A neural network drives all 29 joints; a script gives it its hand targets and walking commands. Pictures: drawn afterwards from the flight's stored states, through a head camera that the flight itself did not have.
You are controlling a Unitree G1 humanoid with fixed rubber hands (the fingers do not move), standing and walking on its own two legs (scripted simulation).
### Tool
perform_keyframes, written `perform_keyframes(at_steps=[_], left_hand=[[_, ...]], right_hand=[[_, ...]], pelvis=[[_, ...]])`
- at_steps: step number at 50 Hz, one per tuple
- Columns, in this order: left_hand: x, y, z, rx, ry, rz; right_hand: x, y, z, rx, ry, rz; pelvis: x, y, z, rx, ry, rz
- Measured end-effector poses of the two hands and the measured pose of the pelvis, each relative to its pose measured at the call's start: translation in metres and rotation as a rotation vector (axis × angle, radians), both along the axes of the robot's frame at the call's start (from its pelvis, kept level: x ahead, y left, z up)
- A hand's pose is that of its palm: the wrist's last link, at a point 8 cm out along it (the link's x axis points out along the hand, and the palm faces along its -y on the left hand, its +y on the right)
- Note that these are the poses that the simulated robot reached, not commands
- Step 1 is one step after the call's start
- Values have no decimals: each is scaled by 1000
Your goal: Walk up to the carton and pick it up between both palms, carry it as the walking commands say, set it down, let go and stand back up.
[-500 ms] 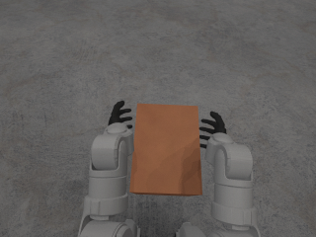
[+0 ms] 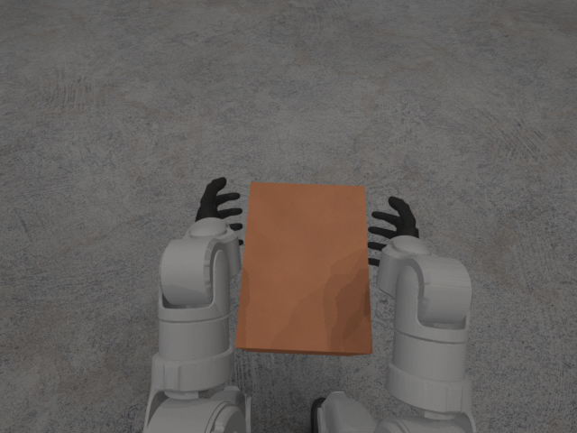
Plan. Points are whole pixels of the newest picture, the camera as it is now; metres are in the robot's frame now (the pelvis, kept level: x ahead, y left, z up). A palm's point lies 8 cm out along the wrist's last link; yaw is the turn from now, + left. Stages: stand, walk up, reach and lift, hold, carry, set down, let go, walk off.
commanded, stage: carry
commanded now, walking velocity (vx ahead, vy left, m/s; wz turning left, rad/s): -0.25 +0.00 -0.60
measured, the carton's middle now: (303, 275) +0.34 -0.02 -0.02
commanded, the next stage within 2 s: none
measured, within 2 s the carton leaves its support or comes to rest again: neither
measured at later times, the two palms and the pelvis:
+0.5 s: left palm (218, 415) +0.15 +0.07 +0.10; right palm out of the picture +0.07 -0.15 +0.09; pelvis -0.20 +0.05 +0.00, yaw -17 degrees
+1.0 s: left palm out of the picture -0.09 +0.07 +0.09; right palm out of the picture -0.23 -0.13 +0.07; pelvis -0.43 +0.14 -0.01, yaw -33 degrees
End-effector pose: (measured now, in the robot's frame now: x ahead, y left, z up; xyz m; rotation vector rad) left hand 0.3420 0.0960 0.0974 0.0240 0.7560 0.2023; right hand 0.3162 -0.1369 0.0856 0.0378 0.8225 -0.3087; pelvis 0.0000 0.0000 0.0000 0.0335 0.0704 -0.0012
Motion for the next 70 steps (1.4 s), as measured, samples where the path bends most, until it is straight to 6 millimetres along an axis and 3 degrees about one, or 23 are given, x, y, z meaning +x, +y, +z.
perform_keyframes(at_steps=[5, 8, 11, 15, 21, 26, 31, 38, 42, 45, 49, 53, 58, 63, 66, 70], left_hand=[[-26, 2, 6, -29, -78, -57], [-61, 13, -10, -45, -21, -53], [-100, 23, -22, -5, 60, -80], [-135, 26, -8, 13, 47, -70], [-165, 1, 18, 1, -56, -87], [-205, -33, 3, 18, 5, -244], [-247, -48, -7, -10, 10, -373], [-316, -29, -14, -3, 20, -446], [-356, -20, -9, 27, 20, -436], [-384, -22, -1, 25, -28, -422], [-426, -28, -3, 39, -1, -478], [-465, -31, -8, 59, 52, -574], [-500, -33, 3, 11, -8, -685], [-545, -18, 1, 14, 6, -784], [-569, -3, 5, 55, 19, -810], [-588, 13, 20, 12, -23, -753]], right_hand=[[-37, 3, 12, -15, -79, -70], [-69, 13, 4, -66, -11, -27], [-106, 23, -6, -79, 74, -4], [-143, 26, -2, -50, 60, -2], [-187, 5, 11, -7, -46, -68], [-259, -20, -1, -19, 20, -197], [-328, -24, -2, -33, 24, -347], [-405, -1, -2, -41, 40, -407], [-446, 8, -6, -15, 41, -391], [-474, 8, -6, 0, -11, -394], [-529, 10, -12, 6, 20, -436], [-585, 18, -13, 18, 77, -525], [-640, 33, 2, -6, 10, -664], [-696, 60, 7, -49, 69, -707], [-721, 76, 10, -34, 90, -708], [-733, 85, 27, -50, 36, -690]], pelvis=[[-39, 18, -9, -9, 35, -46], [-66, 25, -5, 49, -5, -89], [-87, 34, 0, 0, -36, -129], [-119, 41, 4, -43, -54, -189], [-167, 40, -3, -63, -14, -266], [-209, 50, 0, -46, -25, -298], [-252, 75, -6, -36, -23, -358], [-316, 110, -4, -42, -58, -475], [-351, 120, -5, -56, -59, -523], [-381, 125, -15, -69, -54, -555], [-418, 137, -9, -36, -65, -565], [-448, 160, -1, -7, -64, -614], [-479, 196, -4, -5, -27, -685], [-510, 226, 6, -21, -60, -755], [-525, 235, 10, -67, -52, -749], [-551, 240, 6, -65, -30, -777]])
